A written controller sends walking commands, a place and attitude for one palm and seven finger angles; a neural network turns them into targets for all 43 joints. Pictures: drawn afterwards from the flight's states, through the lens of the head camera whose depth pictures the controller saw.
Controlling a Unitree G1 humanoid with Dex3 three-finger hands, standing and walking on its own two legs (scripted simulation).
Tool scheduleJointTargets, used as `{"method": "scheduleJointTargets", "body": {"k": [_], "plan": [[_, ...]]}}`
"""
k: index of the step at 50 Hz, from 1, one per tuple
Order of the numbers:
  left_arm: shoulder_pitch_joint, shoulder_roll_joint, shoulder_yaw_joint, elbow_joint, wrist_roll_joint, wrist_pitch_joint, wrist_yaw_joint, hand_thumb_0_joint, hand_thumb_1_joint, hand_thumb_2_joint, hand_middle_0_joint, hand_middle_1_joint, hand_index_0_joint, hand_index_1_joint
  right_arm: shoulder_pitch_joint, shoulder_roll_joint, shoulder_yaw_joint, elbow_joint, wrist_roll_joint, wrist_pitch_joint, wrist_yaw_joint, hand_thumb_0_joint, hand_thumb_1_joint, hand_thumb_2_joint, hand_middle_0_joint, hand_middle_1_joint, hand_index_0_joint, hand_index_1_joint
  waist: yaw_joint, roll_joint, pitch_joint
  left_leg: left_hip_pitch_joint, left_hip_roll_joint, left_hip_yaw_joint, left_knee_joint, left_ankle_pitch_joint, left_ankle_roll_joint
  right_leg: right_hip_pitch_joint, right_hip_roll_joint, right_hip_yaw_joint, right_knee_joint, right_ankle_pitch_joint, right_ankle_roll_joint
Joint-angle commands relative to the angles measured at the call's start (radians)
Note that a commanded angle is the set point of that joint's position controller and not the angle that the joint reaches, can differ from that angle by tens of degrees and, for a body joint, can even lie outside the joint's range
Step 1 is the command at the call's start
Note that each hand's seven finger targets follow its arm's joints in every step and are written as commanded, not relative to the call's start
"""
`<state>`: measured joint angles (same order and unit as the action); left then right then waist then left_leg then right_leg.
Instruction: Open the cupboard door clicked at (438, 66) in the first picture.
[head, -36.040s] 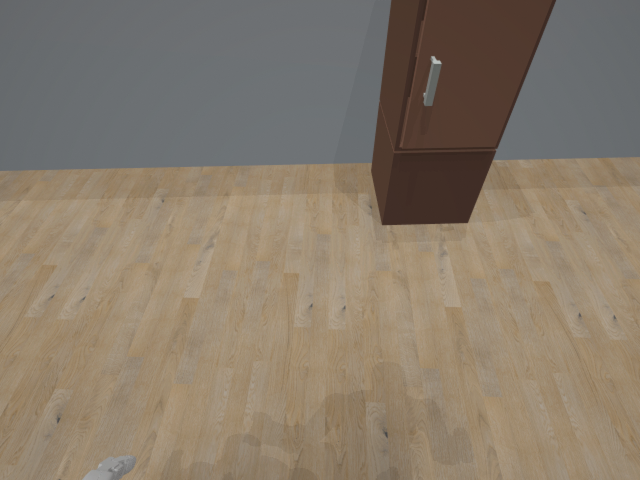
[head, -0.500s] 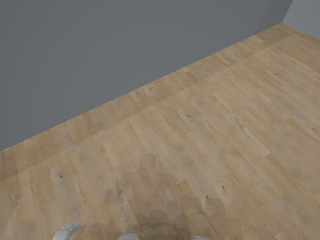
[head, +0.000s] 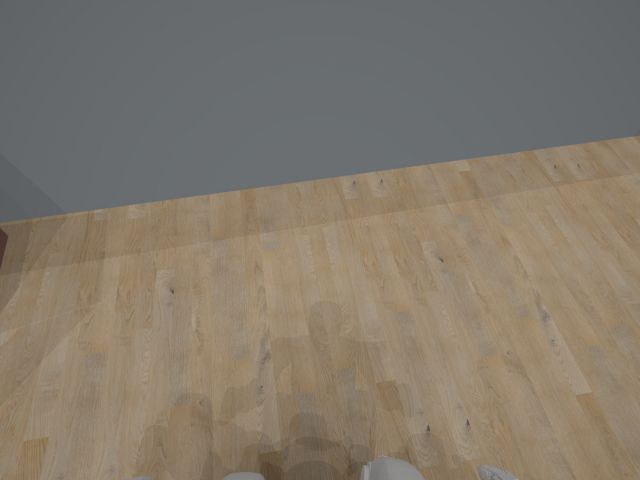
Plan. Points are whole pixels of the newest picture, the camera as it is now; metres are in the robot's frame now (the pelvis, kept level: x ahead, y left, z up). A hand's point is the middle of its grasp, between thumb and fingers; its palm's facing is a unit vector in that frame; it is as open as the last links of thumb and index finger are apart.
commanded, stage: turn to face it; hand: left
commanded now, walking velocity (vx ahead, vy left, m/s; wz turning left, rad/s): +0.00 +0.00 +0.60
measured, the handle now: out of the picture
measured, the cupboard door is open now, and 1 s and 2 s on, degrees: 50 50 50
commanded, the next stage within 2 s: take the last steps up to it in 1.82 s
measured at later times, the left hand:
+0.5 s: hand out of the picture +0.02 +0.16 -0.16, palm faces +0.30 -0.93 -0.22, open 7.4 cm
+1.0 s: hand out of the picture +0.02 +0.16 -0.14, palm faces +0.54 -0.78 -0.31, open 7.4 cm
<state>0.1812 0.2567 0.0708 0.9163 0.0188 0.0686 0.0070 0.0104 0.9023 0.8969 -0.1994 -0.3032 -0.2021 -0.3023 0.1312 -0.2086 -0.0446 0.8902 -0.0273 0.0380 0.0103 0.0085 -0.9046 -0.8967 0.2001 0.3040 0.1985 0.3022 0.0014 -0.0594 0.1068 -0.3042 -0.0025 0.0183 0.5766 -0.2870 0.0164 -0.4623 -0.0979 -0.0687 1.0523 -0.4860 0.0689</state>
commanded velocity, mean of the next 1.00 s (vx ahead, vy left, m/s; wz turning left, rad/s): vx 0.00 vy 0.00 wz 0.60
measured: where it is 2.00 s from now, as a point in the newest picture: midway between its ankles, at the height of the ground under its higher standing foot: outside the picture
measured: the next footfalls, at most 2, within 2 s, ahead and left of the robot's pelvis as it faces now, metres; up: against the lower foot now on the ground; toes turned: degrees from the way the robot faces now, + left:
right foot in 0.22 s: +0.06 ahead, -0.16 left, +0.00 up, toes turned +5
left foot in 0.54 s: +0.02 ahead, +0.08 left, +0.00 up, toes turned +25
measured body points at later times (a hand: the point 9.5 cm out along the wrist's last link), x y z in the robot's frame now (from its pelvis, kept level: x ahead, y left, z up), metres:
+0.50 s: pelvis +0.01 -0.04 +0.01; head +0.07 -0.02 +0.45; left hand +0.00 +0.21 -0.14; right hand +0.18 -0.27 -0.13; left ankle -0.02 +0.07 -0.70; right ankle +0.02 -0.17 -0.73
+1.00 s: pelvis +0.04 -0.08 +0.00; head +0.10 -0.07 +0.45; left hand -0.01 +0.20 -0.12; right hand +0.25 -0.26 -0.16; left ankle -0.03 +0.04 -0.69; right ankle +0.10 -0.18 -0.73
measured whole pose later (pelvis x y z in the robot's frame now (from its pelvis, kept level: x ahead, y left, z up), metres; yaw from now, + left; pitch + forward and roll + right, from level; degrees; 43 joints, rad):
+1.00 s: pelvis +0.04 -0.08 +0.00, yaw +36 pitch +1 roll +1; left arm 0.13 0.22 0.04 0.85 0.02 0.01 0.01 0.01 0.90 0.90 -0.20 -0.30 -0.20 -0.30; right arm 0.17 -0.26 -0.08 0.93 -0.02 0.08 0.01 0.01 -0.90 -0.90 0.20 0.30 0.20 0.30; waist -0.03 0.04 0.10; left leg -0.47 -0.04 -0.09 0.93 -0.48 -0.04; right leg -0.27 -0.05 -0.06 0.58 -0.33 0.00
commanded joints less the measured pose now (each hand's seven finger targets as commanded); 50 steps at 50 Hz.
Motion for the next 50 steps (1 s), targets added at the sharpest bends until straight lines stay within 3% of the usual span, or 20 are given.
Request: {"method": "scheduleJointTargets", "body": {"k": [1, 8, 9, 10, 11, 14, 16, 21, 25, 26, 27, 28, 29, 33, 43, 45, 46, 47, 48, 50], "plan": [[-0.036, 0.072, 0.019, -0.099, -0.003, -0.033, -0.001, 0.000, 0.900, 0.900, -0.200, -0.300, -0.200, -0.300, 0.041, -0.225, -0.059, -0.053, 0.002, -0.023, -0.029, 0.000, -0.900, -0.900, 0.200, 0.300, 0.200, 0.300, -0.016, 0.200, -0.149, 0.143, 0.226, -0.264, -0.228, 0.367, 0.135, -0.061, 0.016, 0.063, -0.020, 0.066, 0.011], [0.057, 0.078, 0.021, -0.090, -0.008, -0.052, 0.002, 0.000, 0.900, 0.900, -0.200, -0.300, -0.200, -0.300, -0.019, -0.233, -0.077, -0.070, 0.006, -0.004, -0.020, 0.000, -0.900, -0.900, 0.200, 0.300, 0.200, 0.300, 0.028, 0.212, -0.158, -0.038, 0.158, -0.300, -0.139, 0.215, 0.090, 0.283, 0.093, 0.012, -0.506, 0.189, -0.004], [0.104, 0.112, 0.031, -0.083, -0.005, -0.060, 0.008, 0.000, 0.900, 0.900, -0.200, -0.300, -0.200, -0.300, -0.030, -0.199, -0.074, -0.080, 0.014, -0.004, -0.017, 0.000, -0.900, -0.900, 0.200, 0.300, 0.200, 0.300, 0.055, 0.124, -0.175, -0.136, 0.100, -0.271, -0.060, 0.100, 0.046, 0.411, 0.030, 0.068, -0.663, 0.233, -0.017], [0.132, 0.209, 0.052, -0.079, 0.012, -0.070, 0.019, 0.000, 0.900, 0.900, -0.200, -0.300, -0.200, -0.300, -0.022, -0.129, -0.065, -0.100, 0.022, -0.003, -0.012, 0.000, -0.900, -0.900, 0.200, 0.300, 0.200, 0.300, 0.068, -0.175, -0.168, -0.318, -0.038, -0.112, 0.169, -0.160, -0.034, 0.500, -0.232, 0.355, -0.801, 0.175, -0.101], [0.113, 0.245, 0.049, -0.092, 0.011, -0.068, 0.023, 0.000, 0.900, 0.900, -0.200, -0.300, -0.200, -0.300, -0.048, -0.140, -0.066, -0.117, 0.016, -0.003, -0.007, 0.000, -0.900, -0.900, 0.200, 0.300, 0.200, 0.300, 0.074, -0.278, -0.135, -0.317, -0.051, -0.064, 0.442, -0.347, -0.052, 0.367, -0.405, 0.486, -0.839, 0.256, -0.203], [-0.027, 0.138, 0.022, -0.126, 0.004, -0.067, 0.027, 0.000, 0.900, 0.900, -0.200, -0.300, -0.200, -0.300, -0.005, -0.140, -0.070, -0.063, 0.007, 0.021, 0.008, 0.000, -0.900, -0.900, 0.200, 0.300, 0.200, 0.300, -0.012, -0.181, -0.083, -0.282, 0.030, -0.067, 0.662, -0.187, -0.062, 0.248, -0.260, 0.240, -0.773, 0.335, -0.197], [-0.021, 0.116, 0.014, -0.128, 0.003, -0.071, 0.024, 0.000, 0.900, 0.900, -0.200, -0.300, -0.200, -0.300, -0.010, -0.114, -0.056, -0.065, 0.011, 0.021, 0.016, 0.000, -0.900, -0.900, 0.200, 0.300, 0.200, 0.300, -0.011, -0.179, -0.099, -0.264, 0.031, -0.012, 0.563, -0.166, -0.083, 0.311, -0.211, 0.090, -0.716, 0.572, -0.179], [0.089, 0.169, 0.032, -0.089, 0.010, -0.074, 0.024, 0.000, 0.900, 0.900, -0.200, -0.300, -0.200, -0.300, -0.084, -0.077, -0.033, -0.080, 0.020, 0.006, 0.022, 0.000, -0.900, -0.900, 0.200, 0.300, 0.200, 0.300, 0.050, -0.139, -0.151, -0.169, 0.009, 0.082, 0.217, -0.171, -0.083, 0.460, -0.241, 0.029, -0.609, 0.815, -0.178], [0.062, 0.181, 0.041, -0.086, -0.001, -0.069, 0.015, 0.000, 0.900, 0.900, -0.200, -0.300, -0.200, -0.300, 0.008, -0.110, -0.038, -0.060, 0.017, -0.006, 0.017, 0.000, -0.900, -0.900, 0.200, 0.300, 0.200, 0.300, -0.007, -0.104, -0.176, 0.059, -0.009, 0.095, -0.060, 0.027, -0.055, 0.351, -0.232, -0.038, -0.473, 0.731, -0.111], [0.044, 0.158, 0.038, -0.098, -0.008, -0.065, 0.012, 0.000, 0.900, 0.900, -0.200, -0.300, -0.200, -0.300, 0.078, -0.166, -0.052, -0.044, 0.013, -0.013, 0.014, 0.000, -0.900, -0.900, 0.200, 0.300, 0.200, 0.300, -0.050, 0.009, -0.212, 0.225, 0.060, 0.005, -0.145, 0.190, -0.024, 0.217, -0.204, -0.076, -0.333, 0.579, -0.063], [0.025, 0.084, 0.022, -0.134, -0.014, -0.058, 0.004, 0.000, 0.900, 0.900, -0.200, -0.300, -0.200, -0.300, 0.153, -0.284, -0.084, -0.037, 0.003, -0.020, 0.006, 0.000, -0.900, -0.900, 0.200, 0.300, 0.200, 0.300, -0.092, 0.330, -0.241, 0.369, 0.344, -0.391, -0.185, 0.518, 0.119, -0.072, -0.050, -0.113, -0.098, -0.016, 0.021], [-0.060, 0.076, 0.005, -0.165, -0.005, -0.047, 0.010, 0.000, 0.900, 0.900, -0.200, -0.300, -0.200, -0.300, 0.219, -0.318, -0.090, -0.013, 0.007, -0.012, -0.005, 0.000, -0.900, -0.900, 0.200, 0.300, 0.200, 0.300, -0.116, 0.317, -0.236, 0.352, 0.426, -0.459, -0.185, 0.716, 0.212, -0.146, -0.019, 0.004, 0.039, -0.193, 0.016], [-0.070, 0.092, 0.011, -0.177, -0.004, -0.043, 0.012, 0.000, 0.900, 0.900, -0.200, -0.300, -0.200, -0.300, 0.201, -0.319, -0.083, -0.017, 0.000, -0.010, -0.011, 0.000, -0.900, -0.900, 0.200, 0.300, 0.200, 0.300, -0.103, 0.246, -0.217, 0.283, 0.432, -0.418, -0.194, 0.565, 0.243, -0.141, -0.035, 0.058, 0.101, -0.155, 0.006], [-0.038, 0.086, 0.020, -0.108, 0.001, -0.033, 0.001, 0.000, 0.900, 0.900, -0.200, -0.300, -0.200, -0.300, 0.047, -0.226, -0.056, -0.055, 0.004, -0.025, -0.031, 0.000, -0.900, -0.900, 0.200, 0.300, 0.200, 0.300, -0.022, 0.239, -0.164, 0.154, 0.242, -0.284, -0.231, 0.381, 0.137, -0.101, -0.012, 0.089, 0.106, 0.070, 0.014], [0.003, 0.076, 0.014, -0.110, -0.010, -0.050, 0.004, 0.000, 0.900, 0.900, -0.200, -0.300, -0.200, -0.300, 0.013, -0.237, -0.077, -0.057, 0.005, -0.010, -0.021, 0.000, -0.900, -0.900, 0.200, 0.300, 0.200, 0.300, 0.005, 0.249, -0.184, 0.041, 0.167, -0.338, -0.143, 0.367, 0.110, 0.220, 0.098, 0.032, -0.443, 0.138, 0.001], [0.095, 0.152, 0.036, -0.094, -0.001, -0.065, 0.015, 0.000, 0.900, 0.900, -0.200, -0.300, -0.200, -0.300, -0.015, -0.176, -0.071, -0.080, 0.020, -0.005, -0.015, 0.000, -0.900, -0.900, 0.200, 0.300, 0.200, 0.300, 0.058, 0.042, -0.194, -0.193, 0.051, -0.258, 0.013, 0.069, 0.017, 0.479, -0.052, 0.163, -0.732, 0.207, -0.037], [0.103, 0.239, 0.052, -0.093, 0.013, -0.071, 0.022, 0.000, 0.900, 0.900, -0.200, -0.300, -0.200, -0.300, -0.022, -0.114, -0.062, -0.103, 0.021, -0.008, -0.011, 0.000, -0.900, -0.900, 0.200, 0.300, 0.200, 0.300, 0.069, -0.259, -0.170, -0.333, -0.090, -0.061, 0.266, -0.257, -0.063, 0.499, -0.326, 0.443, -0.809, 0.279, -0.152], [0.089, 0.237, 0.040, -0.103, 0.007, -0.070, 0.027, 0.000, 0.900, 0.900, -0.200, -0.300, -0.200, -0.300, -0.037, -0.163, -0.068, -0.104, 0.013, -0.004, -0.006, 0.000, -0.900, -0.900, 0.200, 0.300, 0.200, 0.300, 0.064, -0.210, -0.148, -0.304, -0.035, -0.089, 0.497, -0.347, -0.054, 0.361, -0.407, 0.454, -0.800, 0.374, -0.230], [0.020, 0.201, 0.030, -0.124, 0.005, -0.065, 0.026, 0.000, 0.900, 0.900, -0.200, -0.300, -0.200, -0.300, 0.000, -0.145, -0.068, -0.103, 0.011, 0.000, 0.002, 0.000, -0.900, -0.900, 0.200, 0.300, 0.200, 0.300, 0.019, -0.104, -0.122, -0.284, -0.014, -0.099, 0.562, -0.283, -0.050, 0.309, -0.365, 0.335, -0.784, 0.377, -0.239], [-0.033, 0.130, 0.013, -0.128, -0.001, -0.069, 0.027, 0.000, 0.900, 0.900, -0.200, -0.300, -0.200, -0.300, 0.005, -0.141, -0.067, -0.050, 0.009, 0.018, 0.006, 0.000, -0.900, -0.900, 0.200, 0.300, 0.200, 0.300, -0.015, -0.205, -0.100, -0.306, 0.021, -0.064, 0.653, -0.183, -0.075, 0.335, -0.235, 0.176, -0.718, 0.582, -0.193]]}}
